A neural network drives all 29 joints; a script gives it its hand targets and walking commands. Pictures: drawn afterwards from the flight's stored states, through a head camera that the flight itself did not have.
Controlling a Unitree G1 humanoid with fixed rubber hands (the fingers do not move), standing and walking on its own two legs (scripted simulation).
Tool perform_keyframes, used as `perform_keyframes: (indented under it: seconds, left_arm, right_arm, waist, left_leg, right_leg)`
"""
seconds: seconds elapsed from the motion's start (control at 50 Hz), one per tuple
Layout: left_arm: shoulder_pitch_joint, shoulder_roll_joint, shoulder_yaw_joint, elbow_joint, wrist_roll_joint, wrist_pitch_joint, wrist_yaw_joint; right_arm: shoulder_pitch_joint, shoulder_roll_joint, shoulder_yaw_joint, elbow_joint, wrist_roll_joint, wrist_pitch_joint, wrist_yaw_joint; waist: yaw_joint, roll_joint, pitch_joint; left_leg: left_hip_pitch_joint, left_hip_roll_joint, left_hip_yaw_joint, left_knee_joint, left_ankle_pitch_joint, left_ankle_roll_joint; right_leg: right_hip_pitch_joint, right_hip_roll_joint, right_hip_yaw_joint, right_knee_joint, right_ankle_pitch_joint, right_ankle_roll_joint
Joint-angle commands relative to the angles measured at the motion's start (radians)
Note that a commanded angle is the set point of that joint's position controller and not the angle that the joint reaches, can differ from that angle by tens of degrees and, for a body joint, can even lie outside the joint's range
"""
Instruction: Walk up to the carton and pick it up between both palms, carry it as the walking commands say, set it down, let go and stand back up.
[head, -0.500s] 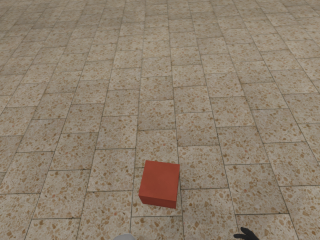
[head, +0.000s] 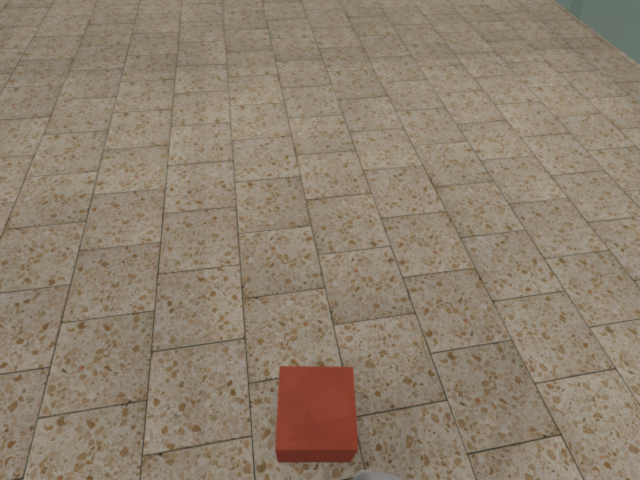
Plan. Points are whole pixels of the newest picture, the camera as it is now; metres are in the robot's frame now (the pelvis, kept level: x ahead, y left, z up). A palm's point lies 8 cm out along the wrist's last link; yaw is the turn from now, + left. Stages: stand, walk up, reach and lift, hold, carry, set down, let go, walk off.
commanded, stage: walk up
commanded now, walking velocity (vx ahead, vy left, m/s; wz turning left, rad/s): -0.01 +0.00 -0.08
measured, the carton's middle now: (315, 414) +0.37 -0.03 -0.68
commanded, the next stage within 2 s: none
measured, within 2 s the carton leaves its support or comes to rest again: neither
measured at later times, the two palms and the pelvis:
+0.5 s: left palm out of the picture +0.04 +0.26 -0.15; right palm out of the picture +0.09 -0.25 -0.12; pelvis +0.03 +0.01 +0.00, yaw +1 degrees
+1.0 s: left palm out of the picture +0.03 +0.15 -0.10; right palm out of the picture -0.04 -0.31 -0.15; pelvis -0.02 -0.07 +0.02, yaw -1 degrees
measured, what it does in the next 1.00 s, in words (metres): steps on the spot: right foot, then left foot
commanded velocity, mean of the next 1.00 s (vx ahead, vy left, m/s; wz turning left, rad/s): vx -0.08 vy -0.02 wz -0.03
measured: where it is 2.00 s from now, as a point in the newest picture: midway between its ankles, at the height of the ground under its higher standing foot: outside the picture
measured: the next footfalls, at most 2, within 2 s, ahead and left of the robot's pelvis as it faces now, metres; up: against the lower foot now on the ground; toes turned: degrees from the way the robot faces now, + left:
right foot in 0.08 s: +0.08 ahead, -0.09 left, +0.00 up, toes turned -6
left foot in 0.36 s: +0.06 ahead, +0.13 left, +0.00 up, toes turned +7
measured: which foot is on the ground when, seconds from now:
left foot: down 0.00-0.14, up 0.16-0.34, down 0.36-0.80, up 0.82-1.00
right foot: up 0.00-0.06, down 0.08-0.40, up 0.42-0.76, down 0.78-1.00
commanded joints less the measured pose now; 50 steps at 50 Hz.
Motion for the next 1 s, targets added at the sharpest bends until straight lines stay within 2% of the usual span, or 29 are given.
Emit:
perform_keyframes:
  seconds: [0.0, 0.04, 0.08, 0.1, 0.12, 0.14, 0.16, 0.22, 0.24, 0.3, 0.32, 0.38, 0.42, 0.44, 0.5, 0.56, 0.62, 0.64, 0.66, 0.68, 0.7, 0.72, 0.76, 0.78, 0.8, 0.82, 0.84, 0.92, 0.98]
  left_arm:
    - [-0.016, 0.067, 0.002, -0.037, -0.011, -0.024, 0.005]
    - [0.062, 0.053, -0.009, -0.014, -0.018, -0.031, 0.006]
    - [0.153, 0.129, 0.017, 0.027, 0.0, -0.047, 0.021]
    - [0.274, 0.114, 0.008, 0.053, 0.004, -0.051, 0.025]
    - [0.305, 0.087, -0.004, 0.083, 0.001, -0.054, 0.031]
    - [0.281, 0.051, -0.007, 0.089, -0.006, -0.05, 0.032]
    - [0.178, 0.072, -0.01, 0.08, 0.004, -0.047, 0.04]
    - [0.076, 0.061, -0.027, 0.064, 0.008, -0.056, 0.036]
    - [0.082, 0.078, -0.027, 0.06, -0.002, -0.062, 0.031]
    - [0.154, 0.159, 0.009, 0.083, -0.024, -0.062, 0.028]
    - [0.173, 0.159, 0.016, 0.092, -0.027, -0.055, 0.03]
    - [0.118, 0.121, 0.027, 0.051, -0.025, -0.03, 0.043]
    - [0.063, 0.08, 0.036, -0.002, -0.006, 0.004, 0.047]
    - [0.053, 0.067, 0.034, -0.006, 0.003, 0.02, 0.04]
    - [0.148, 0.077, 0.05, 0.006, 0.004, 0.033, 0.02]
    - [0.124, 0.143, 0.077, -0.028, 0.011, 0.053, 0.002]
    - [0.096, 0.105, 0.058, -0.076, -0.017, 0.05, 0.0]
    - [0.094, 0.101, 0.043, -0.087, -0.009, 0.042, -0.007]
    - [0.094, 0.082, 0.035, -0.091, -0.003, 0.037, -0.016]
    - [0.095, 0.092, 0.031, -0.102, -0.001, 0.036, -0.02]
    - [0.087, 0.101, 0.031, -0.1, 0.004, 0.036, -0.018]
    - [0.181, 0.094, 0.031, -0.078, -0.007, 0.026, -0.013]
    - [0.223, 0.143, 0.023, -0.051, 0.006, -0.021, 0.0]
    - [0.206, 0.218, 0.025, -0.081, 0.008, -0.042, 0.0]
    - [0.169, 0.226, 0.021, -0.074, 0.028, -0.048, -0.003]
    - [0.098, 0.135, -0.001, -0.087, 0.02, -0.056, -0.004]
    - [0.064, 0.139, -0.013, -0.082, 0.014, -0.063, -0.001]
    - [0.143, 0.118, -0.026, -0.052, -0.012, -0.082, 0.014]
    - [0.16, 0.099, -0.028, -0.038, -0.009, -0.083, 0.016]
  right_arm:
    - [0.087, -0.165, -0.035, -0.004, -0.007, 0.007, -0.011]
    - [0.066, -0.17, -0.034, -0.001, -0.002, 0.007, -0.006]
    - [0.05, -0.169, -0.04, -0.026, 0.018, -0.003, 0.0]
    - [0.069, -0.146, -0.024, -0.026, 0.028, -0.005, 0.002]
    - [0.043, -0.084, -0.012, -0.012, 0.04, 0.019, -0.001]
    - [0.019, -0.076, -0.019, -0.018, 0.028, 0.032, 0.003]
    - [0.003, -0.048, -0.012, -0.019, 0.02, 0.039, 0.009]
    - [0.001, -0.065, -0.021, -0.003, 0.002, 0.05, 0.016]
    - [0.038, -0.056, -0.018, 0.022, 0.0, 0.05, 0.013]
    - [-0.02, -0.139, -0.046, -0.019, 0.016, 0.049, -0.004]
    - [-0.039, -0.134, -0.047, -0.034, 0.018, 0.041, -0.003]
    - [-0.097, -0.217, -0.07, -0.08, 0.008, 0.05, 0.002]
    - [0.01, -0.285, -0.092, -0.068, -0.011, 0.051, -0.024]
    - [0.029, -0.29, -0.092, -0.069, -0.028, 0.043, -0.03]
    - [-0.178, -0.268, -0.097, -0.139, -0.011, 0.055, -0.035]
    - [-0.149, -0.279, -0.105, -0.13, -0.011, 0.059, -0.019]
    - [-0.192, -0.252, -0.094, -0.152, -0.018, 0.046, -0.004]
    - [-0.179, -0.231, -0.091, -0.139, -0.01, 0.049, -0.002]
    - [-0.157, -0.224, -0.085, -0.121, -0.017, 0.052, 0.008]
    - [-0.139, -0.253, -0.095, -0.12, -0.022, 0.062, 0.02]
    - [-0.125, -0.282, -0.103, -0.11, -0.021, 0.06, 0.029]
    - [-0.16, -0.306, -0.11, -0.11, -0.023, 0.061, 0.031]
    - [-0.102, -0.221, -0.092, -0.092, -0.012, 0.067, 0.04]
    - [-0.086, -0.122, -0.069, -0.114, -0.025, 0.071, 0.045]
    - [-0.143, -0.173, -0.074, -0.125, 0.006, 0.091, 0.038]
    - [-0.158, -0.21, -0.081, -0.105, 0.011, 0.101, 0.041]
    - [-0.131, -0.182, -0.078, -0.078, 0.008, 0.098, 0.047]
    - [-0.067, -0.168, -0.075, -0.026, -0.006, 0.068, 0.047]
    - [-0.09, -0.162, -0.073, -0.012, 0.004, 0.071, 0.034]
  waist:
    - [0.005, 0.114, -0.037]
    - [0.05, 0.122, -0.059]
    - [0.068, 0.011, -0.109]
    - [0.114, -0.129, -0.25]
    - [0.126, -0.163, -0.209]
    - [0.101, -0.146, -0.171]
    - [0.059, -0.049, -0.12]
    - [-0.003, -0.024, 0.026]
    - [-0.006, -0.052, -0.01]
    - [0.016, -0.114, -0.048]
    - [0.013, -0.079, -0.099]
    - [-0.009, 0.043, -0.097]
    - [-0.094, 0.253, -0.084]
    - [-0.092, 0.145, -0.096]
    - [0.023, 0.115, -0.064]
    - [0.0, 0.194, -0.072]
    - [0.014, 0.255, -0.093]
    - [0.014, 0.294, -0.125]
    - [-0.001, 0.314, -0.148]
    - [-0.008, 0.375, -0.129]
    - [-0.013, 0.345, -0.051]
    - [0.04, 0.331, -0.057]
    - [0.055, 0.009, -0.036]
    - [0.012, -0.283, -0.068]
    - [0.044, -0.323, -0.024]
    - [0.019, -0.216, 0.05]
    - [-0.01, -0.167, 0.04]
    - [-0.003, -0.16, -0.036]
    - [0.019, -0.165, -0.027]
  left_leg:
    - [0.123, 0.335, -0.165, 0.039, 1.137, 0.056]
    - [0.081, 0.309, -0.158, 0.08, 1.118, 0.057]
    - [-0.102, 0.243, -0.096, 0.196, 0.945, -0.01]
    - [-0.22, 0.146, -0.043, 0.351, 0.497, -0.055]
    - [-0.274, 0.058, -0.068, 0.434, -0.136, -0.074]
    - [-0.225, 0.07, -0.148, 0.502, -0.287, -0.076]
    - [-0.185, 0.091, -0.18, 0.49, -0.3, -0.074]
    - [-0.165, 0.079, -0.151, 0.251, -0.156, -0.081]
    - [-0.148, 0.067, -0.116, 0.177, -0.059, -0.087]
    - [-0.193, 0.062, -0.083, 0.166, 0.113, -0.094]
    - [-0.167, 0.086, -0.075, 0.114, 0.199, -0.094]
    - [-0.073, 0.241, -0.139, 0.13, 0.695, -0.037]
    - [-0.028, 0.533, -0.408, 0.022, 1.21, 0.196]
    - [-0.105, 0.572, -0.404, 0.016, 1.244, 0.238]
    - [-0.16, 0.437, -0.256, 0.011, 0.915, 0.155]
    - [-0.101, 0.376, -0.23, 0.036, 0.886, 0.104]
    - [-0.109, 0.331, -0.166, 0.012, 0.698, 0.092]
    - [-0.136, 0.298, -0.135, -0.012, 0.477, 0.073]
    - [-0.155, 0.243, -0.139, -0.061, 0.131, 0.067]
    - [-0.179, 0.254, -0.195, -0.089, -0.01, 0.079]
    - [-0.244, 0.281, -0.202, -0.109, -0.016, 0.081]
    - [-0.258, 0.291, -0.195, -0.064, 0.019, 0.062]
    - [-0.371, 0.213, -0.114, 0.131, -0.02, -0.015]
    - [-0.426, 0.117, -0.077, 0.317, -0.25, -0.074]
    - [-0.322, 0.112, -0.202, 0.298, -0.195, -0.067]
    - [-0.293, 0.113, -0.185, 0.327, -0.109, -0.069]
    - [-0.303, 0.092, -0.186, 0.348, -0.041, -0.06]
    - [-0.288, 0.082, -0.172, 0.355, 0.009, -0.063]
    - [-0.261, 0.049, -0.16, 0.248, 0.003, -0.08]
  right_leg:
    - [-0.041, -0.034, 0.02, -0.102, -0.032, -0.01]
    - [0.061, -0.029, 0.014, -0.227, 0.058, -0.032]
    - [0.349, -0.104, 0.057, -0.285, 0.587, -0.065]
    - [0.585, -0.237, 0.183, -0.23, 1.033, -0.168]
    - [0.541, -0.359, 0.318, -0.305, 1.216, -0.25]
    - [0.413, -0.382, 0.343, -0.368, 1.064, -0.265]
    - [0.304, -0.346, 0.278, -0.402, 0.847, -0.251]
    - [0.16, -0.231, 0.179, -0.464, 0.57, -0.147]
    - [0.22, -0.221, 0.156, -0.45, 0.592, -0.125]
    - [0.329, -0.262, 0.155, -0.306, 1.169, -0.092]
    - [0.312, -0.243, 0.11, -0.288, 1.084, -0.077]
    - [0.125, -0.114, 0.004, -0.183, 0.405, 0.002]
    - [-0.08, 0.02, -0.003, 0.279, -0.334, 0.056]
    - [-0.08, 0.021, 0.145, 0.443, -0.378, 0.062]
    - [-0.102, 0.011, 0.199, 0.571, -0.236, 0.092]
    - [-0.168, 0.041, 0.198, 0.574, -0.188, 0.146]
    - [-0.081, 0.008, 0.107, 0.266, -0.141, 0.144]
    - [0.008, -0.028, 0.083, 0.113, -0.133, 0.117]
    - [0.082, 0.007, 0.042, 0.006, -0.149, 0.105]
    - [0.13, 0.03, 0.007, -0.092, -0.184, 0.093]
    - [0.154, 0.034, -0.025, -0.121, -0.119, 0.08]
    - [0.233, 0.002, 0.005, -0.266, -0.02, 0.065]
    - [0.38, -0.088, 0.13, -0.5, 0.087, 0.074]
    - [0.345, -0.373, 0.425, -0.545, 0.203, 0.034]
    - [0.094, -0.389, 0.45, -0.583, 0.143, -0.055]
    - [0.06, -0.311, 0.394, -0.636, -0.054, -0.056]
    - [0.101, -0.256, 0.337, -0.64, -0.04, -0.038]
    - [0.286, -0.219, 0.186, -0.523, 0.4, -0.047]
    - [0.292, -0.206, 0.208, -0.522, 0.316, -0.075]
